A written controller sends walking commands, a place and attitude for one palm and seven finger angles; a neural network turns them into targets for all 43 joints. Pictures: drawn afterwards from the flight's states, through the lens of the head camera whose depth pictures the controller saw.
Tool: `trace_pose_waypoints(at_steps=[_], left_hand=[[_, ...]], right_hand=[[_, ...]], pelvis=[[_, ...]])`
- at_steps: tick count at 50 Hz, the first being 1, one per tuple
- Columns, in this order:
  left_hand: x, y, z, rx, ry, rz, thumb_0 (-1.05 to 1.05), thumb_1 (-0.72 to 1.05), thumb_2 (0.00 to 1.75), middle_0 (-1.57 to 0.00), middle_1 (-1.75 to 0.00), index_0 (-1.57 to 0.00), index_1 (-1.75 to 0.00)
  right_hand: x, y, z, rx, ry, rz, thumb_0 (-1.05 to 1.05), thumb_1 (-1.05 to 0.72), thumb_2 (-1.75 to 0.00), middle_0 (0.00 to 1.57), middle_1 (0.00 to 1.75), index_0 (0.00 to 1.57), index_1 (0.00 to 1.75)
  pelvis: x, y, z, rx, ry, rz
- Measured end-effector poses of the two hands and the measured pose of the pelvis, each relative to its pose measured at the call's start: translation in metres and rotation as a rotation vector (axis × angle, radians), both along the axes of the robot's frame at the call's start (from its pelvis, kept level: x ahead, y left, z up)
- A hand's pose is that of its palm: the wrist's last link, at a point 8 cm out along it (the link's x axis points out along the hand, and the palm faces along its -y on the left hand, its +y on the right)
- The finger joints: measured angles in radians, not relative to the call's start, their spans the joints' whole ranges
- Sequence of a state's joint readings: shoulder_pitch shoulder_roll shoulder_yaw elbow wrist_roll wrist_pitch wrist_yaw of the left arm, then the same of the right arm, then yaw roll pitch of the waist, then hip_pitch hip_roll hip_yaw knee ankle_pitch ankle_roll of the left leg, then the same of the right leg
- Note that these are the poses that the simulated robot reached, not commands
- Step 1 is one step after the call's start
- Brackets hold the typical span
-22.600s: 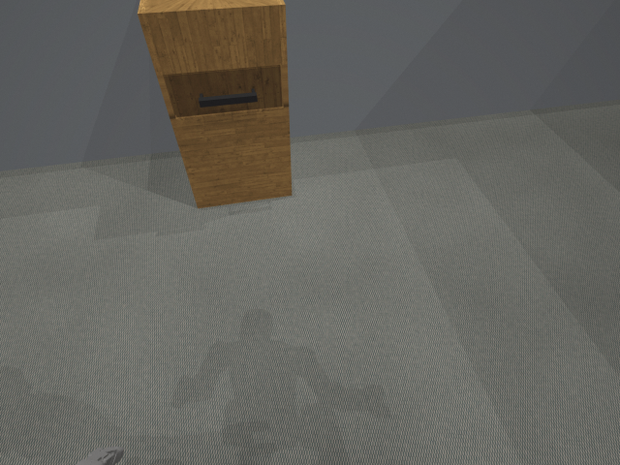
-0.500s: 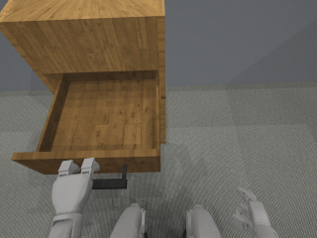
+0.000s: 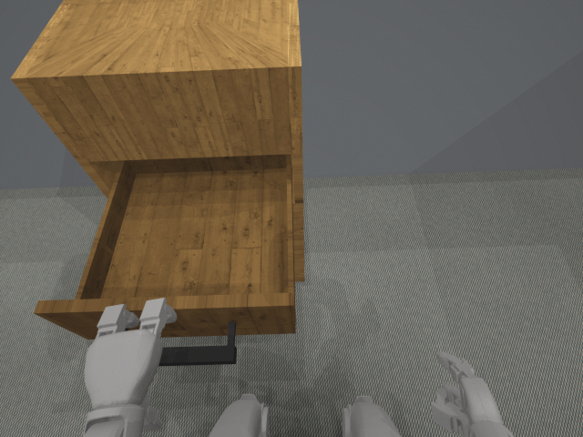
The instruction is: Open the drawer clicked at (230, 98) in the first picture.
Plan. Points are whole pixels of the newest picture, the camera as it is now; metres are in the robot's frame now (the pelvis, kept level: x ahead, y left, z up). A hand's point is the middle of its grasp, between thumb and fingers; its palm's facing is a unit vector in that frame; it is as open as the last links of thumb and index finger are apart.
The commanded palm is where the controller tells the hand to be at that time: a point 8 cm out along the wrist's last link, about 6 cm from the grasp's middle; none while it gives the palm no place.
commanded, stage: lift the hand off the handle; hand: left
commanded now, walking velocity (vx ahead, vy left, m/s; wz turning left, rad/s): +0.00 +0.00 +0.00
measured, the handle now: (175, 343) +0.27 +0.22 -0.13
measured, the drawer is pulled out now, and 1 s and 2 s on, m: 0.30 0.30 0.30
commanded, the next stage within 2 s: draw the hand back to the body in 1.00 s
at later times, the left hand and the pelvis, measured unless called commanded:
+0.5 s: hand (137, 357) +0.22 +0.22 -0.01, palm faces -0.03 -0.11 -0.99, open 13.8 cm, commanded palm +0.20 +0.21 +0.05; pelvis +0.01 +0.00 +0.03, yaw +0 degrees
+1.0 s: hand (124, 349) +0.22 +0.22 +0.02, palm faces -0.02 -0.11 -0.99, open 13.8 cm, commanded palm +0.20 +0.22 +0.07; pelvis +0.02 +0.00 +0.04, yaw -1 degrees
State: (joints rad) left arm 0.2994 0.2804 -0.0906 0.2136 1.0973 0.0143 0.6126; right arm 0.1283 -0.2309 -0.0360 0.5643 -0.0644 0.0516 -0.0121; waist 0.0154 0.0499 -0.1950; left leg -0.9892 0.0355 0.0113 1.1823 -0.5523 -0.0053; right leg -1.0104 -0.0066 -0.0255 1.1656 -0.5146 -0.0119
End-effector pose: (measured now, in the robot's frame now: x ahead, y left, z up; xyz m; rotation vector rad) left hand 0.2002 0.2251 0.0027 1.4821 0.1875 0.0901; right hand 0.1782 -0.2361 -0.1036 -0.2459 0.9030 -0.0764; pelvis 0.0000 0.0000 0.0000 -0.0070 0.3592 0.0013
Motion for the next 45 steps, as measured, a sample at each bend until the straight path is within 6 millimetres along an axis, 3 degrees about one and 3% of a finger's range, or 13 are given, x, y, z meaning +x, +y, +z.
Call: trace_pose_waypoints(at_steps=[45], left_hand=[[0.007,-0.003,0.070,-0.029,-0.034,0.005,0.00,-0.49,0.30,-0.32,-1.20,-0.31,-1.20]], right_hand=[[0.018,0.009,0.051,0.057,-0.057,0.008,0.01,-0.90,-0.90,0.20,0.29,0.20,0.30]], pelvis=[[0.020,0.003,0.041,0.007,-0.114,-0.012]])
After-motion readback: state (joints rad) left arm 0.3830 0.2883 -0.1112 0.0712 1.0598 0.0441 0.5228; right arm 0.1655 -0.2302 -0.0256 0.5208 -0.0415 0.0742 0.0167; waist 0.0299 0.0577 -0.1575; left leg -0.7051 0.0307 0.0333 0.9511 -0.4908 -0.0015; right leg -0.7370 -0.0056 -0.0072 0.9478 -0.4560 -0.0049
